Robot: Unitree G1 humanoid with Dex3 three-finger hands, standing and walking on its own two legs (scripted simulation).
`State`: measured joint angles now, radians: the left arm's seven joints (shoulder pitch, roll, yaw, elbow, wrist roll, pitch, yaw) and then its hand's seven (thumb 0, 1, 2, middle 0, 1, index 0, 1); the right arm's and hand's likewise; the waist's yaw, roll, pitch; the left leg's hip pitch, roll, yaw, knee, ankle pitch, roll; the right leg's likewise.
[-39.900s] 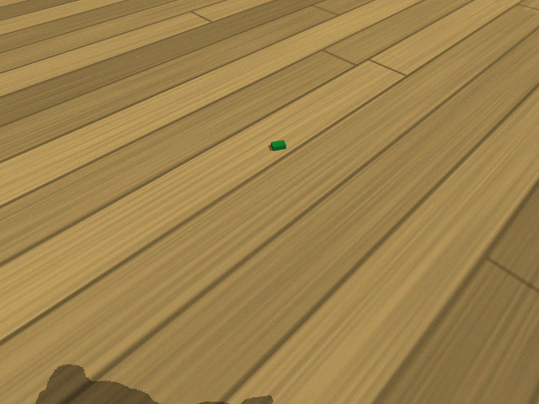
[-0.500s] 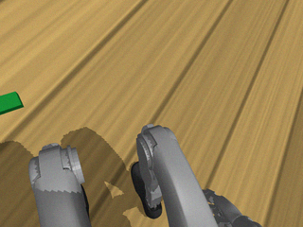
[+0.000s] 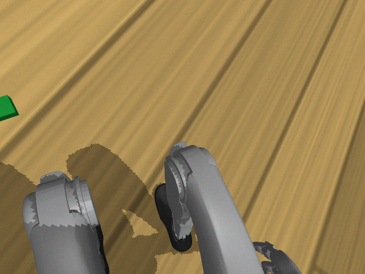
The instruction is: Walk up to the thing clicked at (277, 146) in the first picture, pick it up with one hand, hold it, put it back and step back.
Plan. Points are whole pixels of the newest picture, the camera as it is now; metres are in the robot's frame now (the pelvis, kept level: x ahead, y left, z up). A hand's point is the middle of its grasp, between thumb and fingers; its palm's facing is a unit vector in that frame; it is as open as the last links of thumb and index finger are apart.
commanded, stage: home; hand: left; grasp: from above
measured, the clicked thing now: out of the picture +0.49 +0.32 -0.31
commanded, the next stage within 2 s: none
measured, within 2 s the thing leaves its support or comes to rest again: neither
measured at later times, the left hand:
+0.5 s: hand out of the picture +0.36 +0.31 +0.00, palm faces -0.27 -0.52 -0.81, open 8.7 cm
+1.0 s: hand out of the picture +0.24 +0.24 +0.21, palm faces +0.15 -0.93 -0.34, open 7.4 cm
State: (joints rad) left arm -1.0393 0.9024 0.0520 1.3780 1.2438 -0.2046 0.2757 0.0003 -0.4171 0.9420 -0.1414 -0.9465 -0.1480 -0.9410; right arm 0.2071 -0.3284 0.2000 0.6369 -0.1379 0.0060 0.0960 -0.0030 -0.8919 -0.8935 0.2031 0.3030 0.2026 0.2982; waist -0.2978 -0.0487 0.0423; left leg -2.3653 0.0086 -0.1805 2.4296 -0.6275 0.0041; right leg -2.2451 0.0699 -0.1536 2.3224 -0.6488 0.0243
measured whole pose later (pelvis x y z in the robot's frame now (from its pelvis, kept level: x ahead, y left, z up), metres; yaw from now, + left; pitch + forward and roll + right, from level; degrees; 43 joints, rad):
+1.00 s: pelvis +0.04 +0.00 +0.30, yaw +11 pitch +21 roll -4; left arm 0.15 0.30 0.04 0.19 0.03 0.32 0.09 0.01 0.89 0.90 -0.21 -0.30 -0.21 -0.30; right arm 0.16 -0.22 0.05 0.57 0.05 -0.12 -0.09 0.00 -0.90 -0.90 0.21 0.30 0.20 0.30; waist -0.07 0.04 -0.19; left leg -1.25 0.01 -0.08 1.43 -0.55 -0.01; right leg -1.18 0.04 -0.06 1.38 -0.58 0.00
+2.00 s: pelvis +0.09 +0.01 +0.39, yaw +13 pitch +10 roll -3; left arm 0.51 0.22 0.03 -0.13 -0.06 0.45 0.03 0.01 0.90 0.90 -0.20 -0.30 -0.20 -0.30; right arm 0.30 -0.22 0.05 0.53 0.01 -0.23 -0.18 0.01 -0.90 -0.90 0.21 0.30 0.21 0.30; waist -0.04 0.05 -0.16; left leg -0.71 0.00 -0.07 1.01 -0.48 0.01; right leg -0.63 0.02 -0.04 0.94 -0.49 0.00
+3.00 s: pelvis +0.09 +0.01 +0.39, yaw +13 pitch +10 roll -3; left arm 0.51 0.22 0.03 -0.13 -0.06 0.45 0.02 0.01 0.90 0.90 -0.20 -0.30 -0.20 -0.30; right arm 0.29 -0.23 0.04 0.53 0.01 -0.22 -0.18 0.01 -0.90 -0.90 0.21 0.30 0.21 0.30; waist -0.04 0.05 -0.17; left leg -0.71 0.00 -0.06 1.02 -0.49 0.01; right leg -0.63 0.03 -0.04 0.95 -0.50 0.00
